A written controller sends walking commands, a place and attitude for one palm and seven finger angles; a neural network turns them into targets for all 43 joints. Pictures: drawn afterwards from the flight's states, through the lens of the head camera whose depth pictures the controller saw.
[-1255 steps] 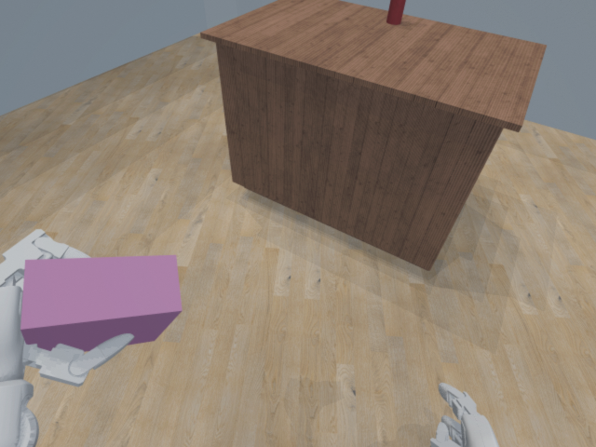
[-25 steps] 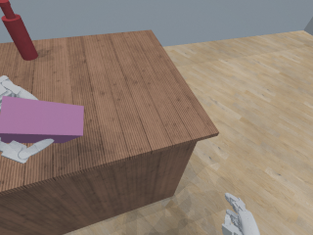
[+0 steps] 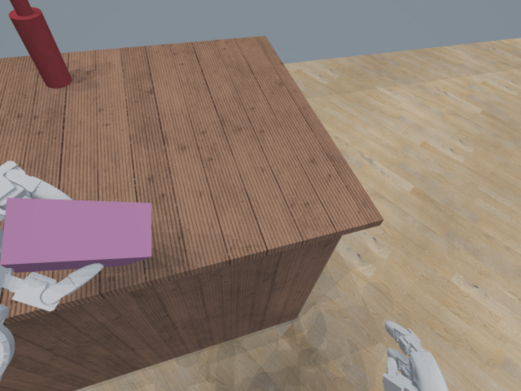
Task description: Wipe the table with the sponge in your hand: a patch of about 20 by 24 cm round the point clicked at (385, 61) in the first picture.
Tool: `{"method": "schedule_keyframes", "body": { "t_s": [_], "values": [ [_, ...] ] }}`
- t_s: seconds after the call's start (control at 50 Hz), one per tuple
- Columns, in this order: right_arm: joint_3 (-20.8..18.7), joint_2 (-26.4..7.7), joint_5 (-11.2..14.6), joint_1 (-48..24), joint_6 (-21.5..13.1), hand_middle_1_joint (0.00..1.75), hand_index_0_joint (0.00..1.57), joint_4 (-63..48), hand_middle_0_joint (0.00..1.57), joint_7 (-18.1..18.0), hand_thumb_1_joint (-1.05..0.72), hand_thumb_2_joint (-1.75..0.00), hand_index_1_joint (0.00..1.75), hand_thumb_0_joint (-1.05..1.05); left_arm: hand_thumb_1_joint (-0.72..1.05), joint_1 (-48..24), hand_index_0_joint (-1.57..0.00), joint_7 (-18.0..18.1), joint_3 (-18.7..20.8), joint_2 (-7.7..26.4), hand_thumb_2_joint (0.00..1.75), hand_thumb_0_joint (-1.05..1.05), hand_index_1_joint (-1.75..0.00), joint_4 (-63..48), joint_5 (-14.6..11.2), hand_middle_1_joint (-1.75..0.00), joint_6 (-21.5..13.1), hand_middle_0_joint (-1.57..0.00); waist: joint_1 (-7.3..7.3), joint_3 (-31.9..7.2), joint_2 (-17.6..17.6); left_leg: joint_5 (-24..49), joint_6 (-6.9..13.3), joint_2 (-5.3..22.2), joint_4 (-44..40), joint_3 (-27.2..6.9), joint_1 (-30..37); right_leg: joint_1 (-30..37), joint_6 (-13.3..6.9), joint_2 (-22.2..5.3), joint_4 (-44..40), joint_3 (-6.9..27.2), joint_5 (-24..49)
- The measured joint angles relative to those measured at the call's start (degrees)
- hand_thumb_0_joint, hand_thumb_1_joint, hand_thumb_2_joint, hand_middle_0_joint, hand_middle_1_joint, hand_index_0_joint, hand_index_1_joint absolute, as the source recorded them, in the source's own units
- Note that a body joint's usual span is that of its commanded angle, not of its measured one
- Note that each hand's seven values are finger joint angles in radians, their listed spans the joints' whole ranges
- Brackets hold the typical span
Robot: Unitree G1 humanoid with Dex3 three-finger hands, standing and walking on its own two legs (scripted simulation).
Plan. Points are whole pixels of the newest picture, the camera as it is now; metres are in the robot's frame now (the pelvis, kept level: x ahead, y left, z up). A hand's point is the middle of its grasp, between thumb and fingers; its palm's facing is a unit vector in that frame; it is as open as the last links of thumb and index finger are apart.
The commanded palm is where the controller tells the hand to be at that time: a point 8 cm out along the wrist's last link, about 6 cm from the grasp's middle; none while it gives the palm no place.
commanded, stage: come to a stop and stand still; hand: left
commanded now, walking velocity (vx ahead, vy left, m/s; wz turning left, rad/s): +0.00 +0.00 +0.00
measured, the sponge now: (100, 239) +0.24 +0.23 +0.14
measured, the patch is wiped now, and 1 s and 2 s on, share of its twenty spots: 0.00 0.00 0.00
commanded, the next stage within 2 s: look again from close up in 0.36 s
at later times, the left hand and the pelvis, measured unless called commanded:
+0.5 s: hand (37, 264) +0.20 +0.26 +0.17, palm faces +0.38 -0.86 -0.34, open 10.0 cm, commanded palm +0.13 +0.29 +0.18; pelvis -0.02 +0.00 +0.00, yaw +0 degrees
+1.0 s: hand (40, 217) +0.23 +0.26 +0.20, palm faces +0.43 -0.81 -0.40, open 10.0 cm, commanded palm +0.15 +0.28 +0.19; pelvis -0.02 -0.01 +0.00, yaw -1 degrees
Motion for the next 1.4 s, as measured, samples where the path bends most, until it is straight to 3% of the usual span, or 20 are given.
{"method": "schedule_keyframes", "body": {
  "t_s": [0.12,0.24,0.34,0.42,0.58,0.8,0.82,0.84,0.88,0.9,0.94,0.98,1.06,1.1,1.14,1.2,1.26,1.32,1.4],
  "values": [
    [0.13,1.68,0.1,-1.64,1.44,0.3,0.2,-0.69,0.2,-0.25,-0.91,-0.9,0.3,0.01,-0.49,1.78,-0.76,-1.33,-1.58,-0.43,1.03,0.0,-1.33,1.03,-0.19,-1.33,-1.54,-0.76,-0.23,-1.33,0.28,1.1,-0.01,-0.21,-1.15,0.43,0.06,-0.3,0.26,-0.24,-0.58,0.43,1.0],
    [0.62,2.28,0.23,-0.81,1.98,0.3,0.2,-0.56,0.2,-0.71,-0.91,-0.9,0.3,0.01,-0.49,0.56,-0.76,-1.21,-0.59,-0.86,1.03,0.0,-1.33,6.07,-0.6,-1.33,0.72,-0.76,0.16,-1.08,0.38,1.83,0.17,0.0,-1.25,-0.06,-0.24,-0.01,0.17,0.02,-1.65,-0.12,2.11],
    [0.76,1.84,0.19,0.12,1.17,0.3,0.2,0.5,0.2,-0.48,-0.91,-0.9,0.3,0.01,-0.49,0.38,-0.76,-0.76,-2.34,-2.76,1.03,0.0,-1.33,3.2,-0.27,-1.33,1.52,-0.76,0.64,-0.25,-0.01,2.08,0.4,-0.21,-1.08,-0.32,0.02,0.35,0.29,-0.19,-1.45,-0.41,2.2],
    [0.61,1.91,0.13,-0.04,1.06,0.3,0.2,1.24,0.2,-0.45,-0.91,-0.9,0.3,0.01,-0.49,0.19,-0.76,-0.81,-3.13,-2.43,1.03,0.0,-1.33,1.14,-0.01,-1.33,1.05,-0.76,0.28,-0.13,-0.19,2.24,0.33,-0.29,-1.03,-0.42,0.19,0.55,0.31,-0.28,-1.38,-0.52,2.29],
    [0.23,2.46,0.31,-0.75,1.62,0.3,0.2,1.05,0.2,-0.73,-0.91,-0.9,0.3,0.01,-0.49,0.97,-0.76,-0.94,-0.74,-0.56,1.03,0.0,-1.34,1.96,-0.83,-1.33,0.83,-0.76,-1.06,-0.75,0.35,2.86,0.01,0.04,-1.81,-0.15,0.44,0.68,0.12,0.04,-2.18,-0.22,3.09],
    [-0.1,1.93,0.32,-0.46,1.47,0.3,0.2,1.6,0.2,-1.29,-0.91,-0.9,0.3,0.01,-0.49,2.53,-0.75,-0.92,-2.75,-3.14,1.03,0.0,-1.34,2.38,-0.7,-1.33,2.19,-0.75,-0.48,-0.63,0.98,2.82,-0.15,0.47,-1.93,-0.55,0.98,1.72,-0.16,0.55,-3.26,-0.57,3.45],
    [1.16,1.24,1.4,0.49,2.02,0.3,0.2,-0.23,0.2,-2.84,-0.91,-0.9,0.3,0.01,-0.49,0.05,-0.76,-1.31,-3.13,-1.09,1.03,0.0,-1.34,2.84,0.92,-1.33,2.27,-0.75,0.01,0.24,1.34,2.35,-0.13,0.68,-0.9,-1.05,0.82,1.99,0.57,1.2,-2.66,-0.34,2.7],
    [1.67,1.05,0.55,1.3,1.72,0.3,0.2,-1.03,0.2,-3.7,-0.91,-0.9,0.3,0.01,-0.49,-4.27,-0.76,-2.65,-2.72,2.01,1.03,0.0,-1.34,4.18,3.59,-1.33,2.53,-0.76,0.91,0.87,1.1,1.98,-0.23,0.47,0.07,-1.37,0.65,1.74,0.11,1.65,-1.16,0.33,2.29],
    [2.15,1.26,-1.39,0.6,1.41,0.3,0.2,0.29,0.2,-2.88,-0.91,-0.9,0.3,0.01,-0.49,-11.81,-0.76,-3.24,-1.25,5.41,1.03,0.0,-1.33,7.57,5.84,-1.33,4.28,-0.76,1.44,0.67,0.26,1.78,-0.84,-0.26,0.87,-1.42,0.35,0.67,-1.39,1.38,1.67,1.12,0.32],
    [2.43,1.34,-1.72,-0.19,1.8,0.3,0.2,1.06,0.2,-2.48,-0.91,-0.9,0.3,0.01,-0.49,-14.42,-0.76,-3.34,-0.25,5.48,1.03,0.0,-1.34,8.85,5.35,-1.33,5.99,-0.76,1.41,0.11,0.15,1.66,-1.09,-0.39,1.02,-1.08,0.29,0.07,-1.49,1.31,2.74,1.69,0.1],
    [2.82,1.38,-1.15,-1.77,2.63,0.3,0.2,2.07,0.2,-2.32,-0.91,-0.9,0.3,0.01,-0.49,-16.9,-0.75,-4.0,1.71,3.2,1.03,0.0,-1.34,10.15,2.05,-1.34,10.5,-0.75,1.15,-1.05,0.83,1.25,-1.28,-0.32,1.01,0.05,0.93,-0.16,-1.35,1.35,3.89,2.95,-0.47],
    [2.88,1.22,-0.42,-2.63,3.44,0.3,0.2,1.99,0.2,-2.46,-0.91,-0.9,0.3,0.02,-0.49,-15.29,-0.75,-5.07,2.09,0.73,1.03,0.0,-1.34,8.8,0.87,-1.34,15.76,-0.75,0.46,-2.18,2.29,0.94,-1.21,-0.04,0.41,0.88,2.17,0.65,-1.14,1.63,3.63,3.86,-0.64],
    [3.19,0.61,-0.12,-3.51,5.84,0.3,0.2,-0.86,0.2,-2.43,-0.91,-0.9,0.3,0.02,-0.48,-4.38,-0.74,-6.93,-2.76,0.59,1.03,0.0,-1.35,1.3,6.99,-1.35,22.91,-0.74,-0.89,-2.95,4.6,0.91,-0.93,0.51,-1.03,1.85,4.08,1.93,-1.58,2.23,2.76,4.93,-0.61],
    [3.09,0.71,-0.55,-3.95,6.68,0.3,0.2,-1.79,0.2,-2.7,-0.91,-0.9,0.3,0.01,-0.48,1.24,-0.74,-7.49,-4.62,1.43,1.03,0.0,-1.35,-2.03,7.79,-1.35,22.91,-0.74,-1.22,-2.89,4.81,0.87,-1.25,0.87,-1.16,1.79,4.02,1.86,-1.93,2.6,2.6,4.88,-0.63],
    [2.83,1.04,-0.68,-3.97,7.17,0.3,0.2,-1.93,0.2,-3.5,-0.91,-0.9,0.3,0.01,-0.48,4.84,-0.75,-7.54,-4.55,3.05,1.03,0.0,-1.35,-4.18,6.72,-1.35,21.48,-0.75,-0.63,-2.81,4.26,0.65,-1.81,1.45,-0.8,1.42,3.58,1.64,-2.47,3.18,2.54,4.5,-0.7],
    [1.92,1.35,-0.98,-3.45,7.07,0.3,0.2,-0.8,0.2,-4.51,-0.91,-0.9,0.3,0.01,-0.49,5.72,-0.75,-5.23,-1.85,4.93,1.03,0.0,-1.34,-4.68,5.98,-1.34,17.17,-0.75,1.06,-2.66,3.29,0.08,-2.94,2.44,0.37,0.03,2.77,1.77,-3.55,4.19,2.19,3.1,-0.81],
    [0.96,0.6,-1.16,-2.81,7.1,0.3,0.2,0.53,0.2,-5.06,-0.91,-0.9,0.3,0.01,-0.49,3.15,-0.75,-2.38,1.57,5.54,1.03,0.0,-1.34,-2.87,8.04,-1.34,15.2,-0.75,2.39,-2.75,3.65,-0.73,-3.86,3.18,2.05,-1.61,1.79,1.92,-4.5,5.01,2.12,1.46,-1.12],
    [0.47,-0.8,-0.86,-2.61,7.76,0.3,0.2,1.69,0.2,-6.05,-0.91,-0.9,0.3,0.01,-0.49,-0.26,-0.75,-2.39,3.21,5.5,1.03,0.0,-1.34,0.92,9.79,-1.34,17.48,-0.75,2.88,-3.0,5.23,-1.26,-4.38,3.41,2.99,-2.76,1.49,2.21,-5.01,5.33,2.29,0.34,-1.62],
    [0.32,-2.11,0.07,-2.73,8.33,0.3,0.2,2.18,0.2,-8.07,-0.91,-0.9,0.3,0.01,-0.49,-2.91,-0.75,-6.78,0.96,6.15,1.03,0.0,-1.35,5.32,11.58,-1.34,23.24,-0.75,2.79,-3.41,7.19,-1.51,-4.67,3.56,2.79,-2.9,2.15,2.66,-5.19,5.48,2.51,0.23,-2.13]
  ]
}}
